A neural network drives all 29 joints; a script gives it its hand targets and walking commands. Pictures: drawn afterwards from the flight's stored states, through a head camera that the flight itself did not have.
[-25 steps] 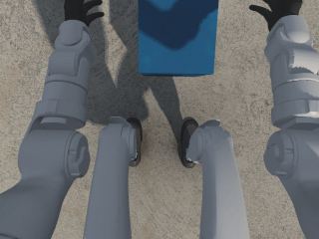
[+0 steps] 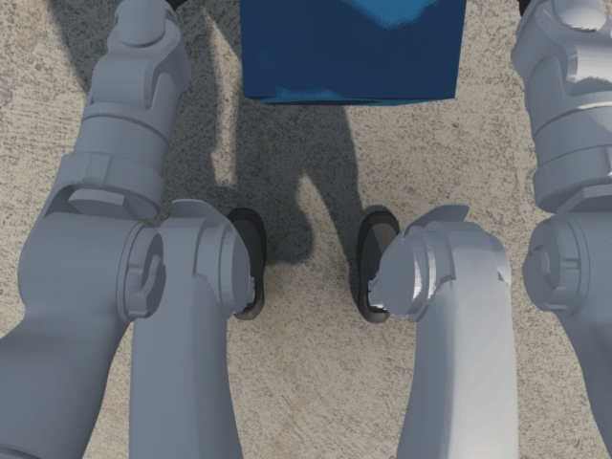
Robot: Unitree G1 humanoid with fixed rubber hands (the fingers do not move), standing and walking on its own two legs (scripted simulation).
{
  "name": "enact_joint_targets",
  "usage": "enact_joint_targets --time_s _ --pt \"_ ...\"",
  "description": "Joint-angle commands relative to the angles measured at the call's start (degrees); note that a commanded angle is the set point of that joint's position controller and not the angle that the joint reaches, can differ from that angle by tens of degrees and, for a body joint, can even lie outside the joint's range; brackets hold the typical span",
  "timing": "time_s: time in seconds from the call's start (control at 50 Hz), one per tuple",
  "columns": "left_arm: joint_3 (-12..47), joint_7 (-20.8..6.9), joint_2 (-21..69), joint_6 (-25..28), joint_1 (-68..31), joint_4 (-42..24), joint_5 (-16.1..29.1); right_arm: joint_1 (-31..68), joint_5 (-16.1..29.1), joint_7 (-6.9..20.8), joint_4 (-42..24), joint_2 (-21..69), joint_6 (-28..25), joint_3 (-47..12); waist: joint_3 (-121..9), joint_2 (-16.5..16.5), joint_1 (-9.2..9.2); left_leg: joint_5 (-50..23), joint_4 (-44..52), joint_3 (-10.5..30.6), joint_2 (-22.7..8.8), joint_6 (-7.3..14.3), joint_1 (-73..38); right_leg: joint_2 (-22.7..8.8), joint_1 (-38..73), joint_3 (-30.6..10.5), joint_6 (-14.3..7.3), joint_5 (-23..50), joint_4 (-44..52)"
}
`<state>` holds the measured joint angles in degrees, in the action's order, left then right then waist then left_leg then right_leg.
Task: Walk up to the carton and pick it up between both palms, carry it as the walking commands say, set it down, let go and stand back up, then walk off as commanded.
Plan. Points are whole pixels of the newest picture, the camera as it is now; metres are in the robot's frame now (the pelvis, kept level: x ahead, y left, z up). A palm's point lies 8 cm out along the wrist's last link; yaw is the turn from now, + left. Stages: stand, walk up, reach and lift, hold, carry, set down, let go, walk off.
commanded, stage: reach and lift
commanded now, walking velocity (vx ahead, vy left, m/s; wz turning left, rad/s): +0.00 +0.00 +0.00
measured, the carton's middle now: (340, 8) +0.54 -0.02 -0.30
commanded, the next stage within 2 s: none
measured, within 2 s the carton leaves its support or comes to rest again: leaves its support in 1.84 s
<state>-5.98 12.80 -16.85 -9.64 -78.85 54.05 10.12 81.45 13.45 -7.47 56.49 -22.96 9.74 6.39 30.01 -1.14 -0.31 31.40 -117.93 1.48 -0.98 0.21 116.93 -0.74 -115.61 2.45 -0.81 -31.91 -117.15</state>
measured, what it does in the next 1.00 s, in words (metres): stands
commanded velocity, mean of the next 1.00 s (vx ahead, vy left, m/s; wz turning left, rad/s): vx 0.00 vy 0.00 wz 0.00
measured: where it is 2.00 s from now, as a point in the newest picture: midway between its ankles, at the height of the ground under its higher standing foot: (310, 283)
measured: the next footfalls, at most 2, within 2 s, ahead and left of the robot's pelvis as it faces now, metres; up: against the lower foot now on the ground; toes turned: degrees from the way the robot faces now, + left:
none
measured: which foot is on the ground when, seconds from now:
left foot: down 0.00-1.00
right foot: down 0.00-1.00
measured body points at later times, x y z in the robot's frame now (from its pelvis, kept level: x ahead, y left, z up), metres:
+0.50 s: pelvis +0.02 +0.00 -0.05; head +0.39 +0.00 +0.18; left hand +0.56 +0.20 -0.24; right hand +0.56 -0.19 -0.24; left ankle +0.13 +0.12 -0.39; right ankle +0.13 -0.11 -0.39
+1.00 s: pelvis +0.02 +0.00 -0.05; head +0.39 +0.00 +0.19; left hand +0.56 +0.17 -0.25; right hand +0.56 -0.17 -0.25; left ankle +0.13 +0.12 -0.39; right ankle +0.13 -0.11 -0.39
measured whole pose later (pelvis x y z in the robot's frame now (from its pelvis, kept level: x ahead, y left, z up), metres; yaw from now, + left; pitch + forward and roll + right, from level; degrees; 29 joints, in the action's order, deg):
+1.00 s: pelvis +0.02 +0.00 -0.05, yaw +0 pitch +30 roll -2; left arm 3.4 6.5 -20.9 -2.0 -85.1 68.0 16.8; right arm 82.9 17.6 -3.2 62.9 -23.6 4.0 -4.2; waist 29.9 -2.6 -0.3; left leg 34.9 -128.3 1.6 -0.5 0.2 123.4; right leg -0.8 -121.9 2.2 -0.8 -35.7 -127.6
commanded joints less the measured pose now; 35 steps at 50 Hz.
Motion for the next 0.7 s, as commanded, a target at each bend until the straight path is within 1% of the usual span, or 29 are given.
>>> enact_joint_targets --time_s 0.0,0.02,0.04,0.06,0.08,0.1,0.12,0.14,0.16,0.18,0.2,0.22,0.24,0.28,0.3,0.32,0.4,0.42,0.44,0.46,0.5,0.52,0.54,0.56,0.58,0.6,0.62,0.64,0.68 --pt "1.15 -1.70 -11.67 6.07 -25.39 -6.58 4.13 23.48 1.88 0.11 -0.41 -9.02 -5.55 -1.92 -94.47 -0.55 0.35 -23.01 4.78 -2.68 3.59 -1.53 -38.67 3.48 29.73 -2.61 0.66 20.15 5.34" --pt "0.66 -1.39 -12.46 6.73 -25.28 -9.87 5.07 25.15 3.58 -0.08 -6.93 -8.37 -6.22 -2.74 -98.26 0.72 -0.88 -24.91 4.05 -3.10 3.57 -1.15 -39.43 3.55 31.77 -2.37 0.92 22.15 4.66" --pt "1.72 -1.45 -12.42 7.26 -25.17 -13.23 6.60 24.91 3.42 -0.22 -8.74 -9.39 -6.82 -2.63 -103.05 0.33 -0.06 -28.15 3.76 -2.96 4.12 -1.16 -41.99 3.89 34.44 -2.08 0.89 25.79 3.72" --pt "2.77 -1.82 -10.19 7.35 -23.75 -5.48 7.85 22.76 3.52 -0.09 -1.56 -9.01 -7.18 -3.78 -95.98 0.61 0.84 -26.20 2.71 -2.79 3.63 -1.00 -38.16 3.74 30.30 -2.26 0.53 22.96 3.12" --pt "3.63 -2.07 -8.61 7.77 -22.39 -5.49 8.30 21.70 3.93 0.19 -3.24 -8.46 -7.81 -4.79 -96.22 0.18 0.89 -28.17 2.34 -2.71 3.70 -1.20 -38.17 3.67 31.29 -2.47 0.43 25.85 2.19" --pt "3.49 -2.85 -8.47 8.14 -19.30 0.23 8.25 20.16 3.40 0.61 -0.28 -7.25 -8.02 -5.92 -89.51 0.63 -0.24 -28.28 1.44 -2.19 3.66 -1.05 -35.32 3.42 27.51 -3.40 0.82 24.92 2.15" --pt "3.64 -3.92 -7.12 7.63 -18.35 4.62 8.84 17.66 2.91 1.09 2.93 -5.60 -7.55 -6.55 -84.96 2.43 1.90 -24.39 1.46 -1.55 3.20 -0.33 -30.90 2.94 27.94 -3.59 0.74 22.73 2.16" --pt "4.70 -4.45 -5.68 7.44 -17.40 3.84 9.25 17.11 2.75 1.17 1.88 -5.80 -7.58 -6.43 -85.55 1.88 2.23 -25.85 1.06 -1.67 3.48 -0.90 -30.64 3.07 27.74 -3.59 0.97 24.02 1.66" --pt "6.17 -5.02 -4.30 7.42 -17.45 4.46 10.35 16.99 2.48 1.30 2.20 -5.30 -7.62 -6.55 -86.40 2.15 4.05 -24.64 0.81 -1.39 3.65 -1.02 -30.99 3.16 29.46 -2.96 0.86 23.66 1.27" --pt "5.79 -5.10 -5.78 8.11 -17.81 4.50 10.50 18.39 3.44 1.14 1.47 -5.58 -7.82 -7.00 -85.73 1.34 2.40 -24.69 0.32 -1.30 3.26 -0.91 -29.75 2.90 28.39 -3.41 0.82 23.69 0.00" --pt "4.48 -4.77 -7.77 8.79 -19.36 0.52 9.73 19.70 2.87 0.81 -3.79 -7.61 -8.42 -5.34 -91.95 1.62 2.92 -27.26 -0.77 -1.54 3.50 -1.08 -33.76 3.03 30.78 -2.67 1.08 26.65 -0.80" --pt "5.27 -4.44 -7.69 8.98 -17.83 0.04 10.18 17.51 3.00 0.75 -2.20 -7.83 -8.72 -4.42 -93.05 -0.39 2.60 -28.74 -0.63 -1.66 3.38 -1.73 -34.45 3.03 29.88 -1.96 0.84 27.04 -1.84" --pt "4.61 -4.32 -8.63 9.66 -18.52 -0.22 10.07 17.24 4.36 0.92 -3.57 -5.99 -9.15 -4.87 -95.47 0.14 1.91 -29.83 -0.38 -1.86 3.02 -1.50 -35.47 3.43 31.38 -1.15 1.25 28.29 -1.79" --pt "5.53 -4.43 -5.89 9.82 -17.70 -0.50 10.74 14.98 3.75 1.24 -0.84 -4.98 -8.79 -5.54 -94.38 0.13 3.43 -31.34 -0.71 -1.34 3.62 -1.36 -34.93 3.36 30.82 -2.15 0.72 30.48 -1.91" --pt "5.94 -4.69 -4.11 9.71 -17.67 -3.11 11.15 15.26 4.57 1.46 -2.96 -4.36 -8.65 -6.49 -95.59 -0.64 2.74 -32.46 -0.60 -1.67 3.63 -1.46 -35.83 3.25 30.87 -2.28 0.36 31.20 -1.53" --pt "6.58 -4.75 -4.34 9.96 -17.37 -2.67 11.81 14.06 4.92 1.67 -1.91 -3.02 -8.58 -6.48 -94.93 -0.02 3.12 -31.14 -0.52 -1.52 3.25 -1.22 -35.56 3.35 29.98 -1.57 0.62 29.48 -2.14" --pt "5.15 -5.10 -4.78 9.42 -13.72 3.22 10.42 11.75 4.11 2.12 2.23 -2.57 -8.15 -6.04 -87.77 -0.38 1.30 -27.27 -0.85 -2.11 3.28 -1.54 -31.52 3.02 25.97 -2.12 0.86 25.16 -1.41" --pt "5.87 -5.30 -3.46 9.45 -14.86 2.56 11.41 13.17 4.06 1.97 0.17 -3.26 -8.43 -5.88 -89.65 0.58 2.77 -27.47 -0.94 -1.98 2.99 -1.72 -32.35 2.57 27.62 -2.33 0.57 25.39 -1.41" --pt "4.29 -5.02 -5.93 9.88 -14.58 1.38 10.65 13.39 3.62 1.61 -0.73 -2.59 -8.42 -6.19 -89.77 1.09 1.19 -28.28 -1.01 -2.26 3.18 -1.77 -31.04 2.64 28.70 -2.56 1.17 27.22 -1.18" --pt "4.42 -5.19 -5.06 9.35 -14.63 2.30 11.22 13.18 2.43 1.58 0.85 -4.11 -8.42 -4.92 -88.38 2.44 3.02 -26.14 -0.28 -2.04 3.20 -1.92 -29.23 2.68 28.69 -1.96 1.11 25.67 -1.12" --pt "5.09 -5.18 -4.76 9.24 -14.55 5.65 10.19 12.49 3.39 1.82 4.26 -1.98 -7.81 -5.40 -85.88 -0.82 1.94 -25.06 0.26 -1.65 2.98 -1.93 -31.27 2.64 24.54 -1.92 1.02 23.02 -1.13" --pt "4.12 -5.26 -4.66 9.29 -14.78 5.19 10.32 13.04 3.16 1.90 2.22 -1.38 -7.93 -5.94 -84.60 0.88 1.22 -24.42 -0.41 -2.40 2.76 -1.95 -28.87 2.65 25.16 -2.71 1.09 23.00 0.15" --pt "5.01 -5.45 -3.77 9.35 -15.41 4.15 10.89 13.59 4.13 2.03 2.31 -0.75 -8.08 -6.94 -86.06 1.10 1.46 -22.93 0.46 -1.99 2.85 -1.75 -28.41 2.46 27.11 -2.48 0.95 22.64 -0.70" --pt "5.54 -5.42 -3.74 9.46 -15.88 2.88 10.93 14.59 3.64 1.91 0.54 -0.41 -8.23 -6.69 -88.54 2.07 2.63 -25.23 -0.25 -1.62 3.08 -1.63 -30.72 2.69 27.80 -2.11 1.28 24.93 -0.93" --pt "6.28 -5.40 -3.32 9.65 -16.66 2.11 11.61 14.40 3.98 1.77 0.65 -0.65 -8.34 -6.75 -88.74 1.41 2.74 -24.13 0.01 -1.90 3.24 -1.63 -28.36 2.72 29.58 -2.23 0.62 25.47 -1.51" --pt "7.33 -5.07 -2.53 9.70 -17.71 1.26 11.65 17.11 4.64 1.69 0.08 -1.06 -8.56 -6.89 -87.96 -0.09 1.73 -24.88 0.13 -1.78 3.39 -1.72 -30.73 2.92 27.03 -2.23 0.83 24.28 -1.39" --pt "7.40 -5.23 -2.37 9.71 -18.61 1.55 11.83 17.91 5.29 2.01 0.23 0.15 -8.31 -8.41 -88.63 0.84 1.66 -25.36 -0.27 -1.73 3.15 -1.64 -31.99 2.59 28.40 -2.52 0.69 24.48 -1.15" --pt "8.92 -5.48 -0.08 9.75 -18.37 1.81 12.37 15.74 4.91 2.31 2.59 2.21 -8.13 -8.91 -86.90 -0.49 2.50 -25.39 0.03 -1.86 3.42 -1.92 -31.63 2.92 26.86 -2.51 0.69 24.25 -0.98" --pt "8.77 -5.83 0.62 9.85 -17.82 2.92 11.95 15.81 4.36 2.60 2.28 3.21 -8.23 -9.10 -85.64 0.73 2.31 -25.45 0.48 -1.36 3.84 -1.65 -31.17 3.01 25.20 -1.82 0.95 23.29 -1.27"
